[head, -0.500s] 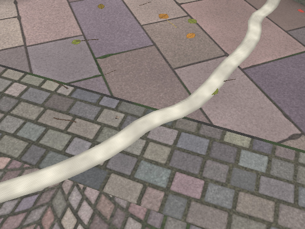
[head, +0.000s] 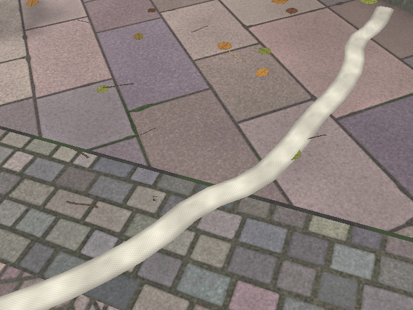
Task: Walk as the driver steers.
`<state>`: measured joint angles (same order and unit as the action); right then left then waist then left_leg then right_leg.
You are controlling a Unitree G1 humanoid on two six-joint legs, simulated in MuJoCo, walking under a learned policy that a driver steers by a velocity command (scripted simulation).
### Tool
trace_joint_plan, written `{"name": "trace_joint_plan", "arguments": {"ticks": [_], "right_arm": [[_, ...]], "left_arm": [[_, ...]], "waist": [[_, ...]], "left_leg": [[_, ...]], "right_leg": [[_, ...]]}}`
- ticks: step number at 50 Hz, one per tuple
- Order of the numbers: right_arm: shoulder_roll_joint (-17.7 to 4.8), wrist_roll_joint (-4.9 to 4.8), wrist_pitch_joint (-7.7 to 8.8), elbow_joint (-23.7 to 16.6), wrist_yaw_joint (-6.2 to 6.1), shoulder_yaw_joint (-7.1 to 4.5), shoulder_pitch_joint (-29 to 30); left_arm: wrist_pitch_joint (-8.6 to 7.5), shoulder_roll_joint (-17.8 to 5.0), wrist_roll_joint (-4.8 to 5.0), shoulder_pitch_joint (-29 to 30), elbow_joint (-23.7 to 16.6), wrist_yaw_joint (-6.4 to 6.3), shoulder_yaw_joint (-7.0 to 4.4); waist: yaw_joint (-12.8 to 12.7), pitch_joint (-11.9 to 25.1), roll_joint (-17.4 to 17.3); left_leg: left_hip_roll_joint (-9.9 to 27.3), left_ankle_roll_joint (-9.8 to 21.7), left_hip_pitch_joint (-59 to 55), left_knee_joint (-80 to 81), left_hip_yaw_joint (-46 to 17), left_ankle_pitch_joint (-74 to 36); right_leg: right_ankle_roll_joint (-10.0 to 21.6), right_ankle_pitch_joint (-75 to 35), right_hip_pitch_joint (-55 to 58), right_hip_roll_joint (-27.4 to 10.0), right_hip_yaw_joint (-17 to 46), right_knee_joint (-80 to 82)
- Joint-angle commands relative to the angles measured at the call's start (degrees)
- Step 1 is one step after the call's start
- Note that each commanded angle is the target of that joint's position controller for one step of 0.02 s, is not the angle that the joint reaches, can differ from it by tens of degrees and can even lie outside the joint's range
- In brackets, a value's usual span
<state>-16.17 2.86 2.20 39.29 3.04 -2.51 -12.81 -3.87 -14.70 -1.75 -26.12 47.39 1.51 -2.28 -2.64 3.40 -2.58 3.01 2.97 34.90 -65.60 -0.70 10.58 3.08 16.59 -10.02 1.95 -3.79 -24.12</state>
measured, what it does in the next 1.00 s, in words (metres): walks ahead, turning right: left foot, then right foot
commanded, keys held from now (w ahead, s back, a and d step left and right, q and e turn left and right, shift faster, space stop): w+shift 0.30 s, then w+e+shift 0.70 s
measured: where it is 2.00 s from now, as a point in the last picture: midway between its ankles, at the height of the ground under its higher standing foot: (312, 129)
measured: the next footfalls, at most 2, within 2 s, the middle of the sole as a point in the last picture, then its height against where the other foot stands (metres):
left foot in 0.30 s outside the picture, level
right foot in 0.78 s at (256, 228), level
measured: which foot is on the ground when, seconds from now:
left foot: up 0.00-0.28, down 0.30-0.78, up 0.80-1.00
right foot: down 0.00-0.32, up 0.34-0.76, down 0.78-1.00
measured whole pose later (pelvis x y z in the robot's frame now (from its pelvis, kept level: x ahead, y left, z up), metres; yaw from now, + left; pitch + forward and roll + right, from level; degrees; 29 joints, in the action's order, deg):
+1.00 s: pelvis +0.86 -0.07 -0.01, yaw -30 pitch +0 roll -1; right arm -12.7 3.9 4.2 36.1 0.5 1.5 -1.8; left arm -2.6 -17.6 -0.6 -26.6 51.2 0.4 -4.3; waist -3.7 -1.9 0.2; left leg 8.6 -3.6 38.7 -62.8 -6.9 15.3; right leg 11.1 14.4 -8.0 13.4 3.4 -23.8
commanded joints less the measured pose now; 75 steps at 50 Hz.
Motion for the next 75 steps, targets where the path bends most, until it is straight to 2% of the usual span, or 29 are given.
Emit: {"name": "trace_joint_plan", "arguments": {"ticks": [1,10,14,15,16,17,18,20,28,34,37,39,40,41,43,46,49,55,57,59,60,61,62,63,65,68,69,70,75], "right_arm": [[-3.71,-0.29,-0.23,-4.64,0.63,-0.49,5.54],[-1.94,-0.95,0.48,-8.70,1.14,1.27,21.80],[-5.93,-0.66,0.59,-4.36,-1.25,-0.35,6.12],[-7.90,-0.62,0.85,0.08,-2.17,-1.42,-7.83],[-12.92,1.35,1.11,1.92,-3.19,-3.04,-15.42],[-15.58,1.24,1.40,1.86,-2.77,-3.92,-15.04],[-11.83,0.71,1.44,1.83,-2.43,-3.40,-10.37],[-6.16,0.67,2.74,3.89,-2.33,-2.15,-6.73],[-1.77,-1.45,6.00,9.34,-1.78,-0.68,-7.00],[-6.63,-2.23,6.21,10.81,-4.20,-0.54,-11.41],[-11.26,-1.14,3.20,9.32,-6.32,-1.95,-8.39],[-13.45,-1.37,1.63,6.56,-5.41,-3.23,-0.01],[-1.53,0.27,2.79,4.05,-3.73,0.02,-2.76],[-1.86,-1.72,4.03,-1.78,-3.72,0.58,-3.77],[-5.30,-0.68,6.02,-2.57,-3.17,0.85,2.47],[-4.46,1.76,2.77,-1.86,-3.24,1.60,1.40],[-3.47,1.12,1.33,-5.77,-2.41,2.48,9.58],[-3.26,-1.28,1.90,-9.83,-1.86,3.04,19.85],[-5.52,-1.23,2.26,-9.00,-2.24,2.14,15.85],[-10.94,-1.68,2.71,-4.92,-3.76,-0.46,-0.90],[-14.26,-0.86,2.91,-2.33,-5.04,-2.01,-14.05],[-17.97,1.62,3.12,-0.75,-5.77,-2.93,-21.26],[-19.84,1.48,2.73,-1.97,-4.88,-3.74,-12.85],[-12.09,0.96,2.24,-3.96,-4.49,-2.68,-4.57],[-5.48,1.01,2.37,-1.14,-3.68,-0.90,-3.52],[-2.54,-1.21,4.92,5.60,-2.22,0.47,-10.92],[-4.13,-1.79,5.53,6.59,-1.92,0.20,-10.71],[-5.85,-5.34,5.84,4.37,-2.33,-0.63,-1.92],[-14.21,-5.20,4.73,5.09,-4.15,-3.44,-5.26]], "left_arm": [[-1.83,-7.75,0.99,-0.21,-2.45,-0.16,-1.81],[-2.37,-7.66,1.15,-6.53,2.46,-0.95,-1.16],[-1.31,-12.44,-0.16,-5.10,4.62,-2.15,-1.92],[-0.73,-13.05,-0.16,-2.22,4.17,-2.52,-2.14],[-0.86,-7.35,0.95,-4.76,2.10,-1.86,-0.76],[-1.78,-1.74,2.67,-6.80,-0.24,-0.82,0.54],[-1.75,-7.12,2.38,0.60,-0.85,-1.35,-0.75],[-1.67,-5.70,2.06,6.33,-1.68,-0.86,-0.36],[2.93,-1.77,1.18,16.52,-5.05,2.19,0.40],[1.98,-2.35,1.07,24.04,-8.24,3.48,1.16],[2.25,-8.06,1.03,8.66,-3.80,2.42,-0.85],[2.73,-13.18,2.60,-11.81,1.88,0.35,-4.71],[3.05,-16.43,1.89,-4.37,1.85,-0.47,-5.02],[3.60,-20.72,0.61,-1.20,-0.87,-0.44,-6.24],[3.43,-12.39,0.34,2.11,-0.81,-1.31,-4.74],[0.72,-9.72,1.11,5.95,-1.52,-1.76,-3.42],[-1.08,-11.31,1.36,5.57,-2.25,-1.33,-3.75],[-0.86,-12.99,2.09,0.46,-1.97,-0.55,-5.18],[-0.70,-14.19,1.91,2.02,-2.64,-1.17,-5.52],[-0.91,-17.87,1.19,5.87,-3.42,-0.90,-6.19],[-1.62,-14.79,0.93,8.73,-4.60,-0.71,-5.34],[-2.10,-3.51,1.52,8.41,-7.27,-1.04,-2.45],[-1.61,-4.02,3.76,1.63,-10.17,-1.00,-1.20],[-0.19,-8.60,1.77,6.81,-7.64,-1.43,-1.67],[0.48,-8.14,-0.45,12.75,-7.52,0.06,-1.72],[1.32,-3.21,-1.33,12.79,-8.97,0.39,-0.29],[1.26,-3.48,-1.37,13.18,-9.60,0.38,-0.15],[0.20,-3.60,3.78,14.23,-10.70,-0.07,-0.02],[-2.31,-6.11,1.50,24.56,-12.91,1.41,0.78]], "waist": [[1.25,-9.68,5.60],[-1.88,-12.51,5.32],[7.35,-0.31,11.67],[14.21,6.15,10.55],[14.19,13.97,2.11],[9.46,21.93,-13.01],[10.06,13.77,-4.35],[6.69,-0.60,4.65],[1.59,-12.64,0.29],[1.25,-10.67,-0.97],[-7.81,-1.03,-4.35],[-18.50,6.72,3.08],[-6.01,0.30,15.97],[-4.13,13.05,14.84],[-0.96,-1.51,-3.20],[5.24,-7.92,-5.09],[3.78,-10.65,-1.95],[-3.32,-6.79,4.67],[-1.19,-3.94,5.80],[8.75,5.95,5.27],[15.11,12.35,3.76],[14.03,17.07,-12.36],[5.92,21.53,-24.81],[6.19,10.41,-10.19],[5.52,-0.91,1.86],[3.10,-2.25,-3.12],[2.25,-2.17,-4.63],[-1.16,-3.06,-6.91],[1.18,-1.14,-3.29]], "left_leg": [[3.19,-1.52,15.89,3.52,-0.49,-6.43],[-0.39,1.96,7.50,29.64,7.11,-11.90],[-8.82,6.44,-17.29,31.20,9.55,1.43],[-7.63,7.75,-33.72,33.53,7.39,0.77],[5.73,9.76,-53.42,34.54,-9.26,21.41],[20.47,13.52,-62.29,46.19,-43.68,43.40],[18.75,11.02,-55.81,51.53,-43.99,41.82],[15.57,7.76,-37.81,52.30,-24.53,18.26],[4.98,-0.67,-22.86,62.27,9.63,-8.71],[6.69,-4.18,-35.48,55.61,18.50,-61.19],[9.58,-3.84,-40.47,34.06,16.98,-79.41],[2.77,-2.74,-25.96,-8.95,15.99,-49.84],[-5.22,-3.19,-0.74,-28.79,11.04,17.74],[-7.14,-4.51,12.58,-37.20,-1.35,19.21],[-0.32,-2.64,14.29,-21.55,-5.45,10.16],[3.76,-5.67,3.72,-10.11,-4.82,9.88],[5.25,-7.89,-1.04,6.93,-1.23,2.91],[-0.33,-5.55,-8.05,31.59,0.58,-16.26],[-2.39,-4.65,-15.50,36.46,-0.44,-13.48],[-3.77,-3.50,-33.73,35.32,0.09,-3.34],[2.45,-2.32,-48.71,32.38,-4.90,6.61],[18.94,-1.32,-61.26,38.02,-25.58,27.62],[26.39,3.80,-60.19,52.16,-56.32,38.42],[22.05,3.95,-50.22,53.18,-46.82,44.13],[14.49,3.91,-35.73,50.11,-24.51,7.56],[11.30,4.69,-31.05,47.15,-13.89,-38.49],[10.95,5.60,-31.92,47.10,-11.65,-45.94],[9.70,7.00,-31.59,47.47,-10.12,-42.99],[6.64,4.92,-21.90,50.11,-8.74,-31.93]], "right_leg": [[7.19,12.80,4.04,-13.70,19.14,21.59],[7.11,-24.37,15.92,-13.75,6.18,24.57],[4.81,-74.19,19.32,-15.53,1.91,-1.84],[3.88,-69.20,11.81,-14.16,0.43,-17.76],[3.58,-44.26,-7.33,-9.56,0.75,-39.42],[2.65,6.48,-25.01,1.06,6.28,-57.37],[4.56,3.37,-31.81,-1.63,10.54,-60.70],[4.72,-3.84,-29.67,-7.05,10.01,-53.93],[2.34,-17.61,-32.07,-9.16,3.58,-40.43],[6.37,-25.41,-23.14,-1.95,-8.41,-18.97],[8.73,-16.73,-5.87,4.18,-9.29,-16.79],[13.68,-10.92,18.43,3.03,0.64,-7.94],[16.55,-19.80,24.52,-5.60,14.57,-15.53],[29.10,-1.75,34.93,-14.38,42.75,-2.39],[21.41,14.81,17.53,-14.91,46.25,13.26],[18.71,1.42,-4.11,-8.24,34.13,13.78],[17.61,-6.08,-13.92,-3.46,27.23,16.42],[11.00,-25.58,-1.74,-2.14,25.74,11.18],[8.50,-33.46,2.15,-2.79,26.83,5.78],[5.84,-43.92,1.79,-1.24,25.30,-14.14],[4.88,-35.55,-7.21,1.13,23.04,-30.90],[4.74,12.95,-23.32,6.57,17.64,-50.40],[4.49,11.92,-33.35,5.71,13.53,-59.40],[4.47,4.16,-35.84,0.36,11.24,-60.23],[2.58,-0.90,-31.30,-2.55,9.68,-53.01],[0.26,4.94,-27.79,-0.62,11.60,-44.97],[-0.26,4.98,-28.24,0.92,11.22,-41.21],[-1.02,3.92,-29.24,-2.70,9.87,-34.41],[-2.12,-22.40,-6.26,0.82,6.68,-6.99]]}}
Keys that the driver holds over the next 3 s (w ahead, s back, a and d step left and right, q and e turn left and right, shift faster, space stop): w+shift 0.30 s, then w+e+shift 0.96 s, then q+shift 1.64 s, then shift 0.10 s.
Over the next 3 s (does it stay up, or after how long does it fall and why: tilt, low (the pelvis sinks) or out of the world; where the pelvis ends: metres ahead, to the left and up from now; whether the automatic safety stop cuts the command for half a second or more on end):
stays up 1.42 -0.30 0.00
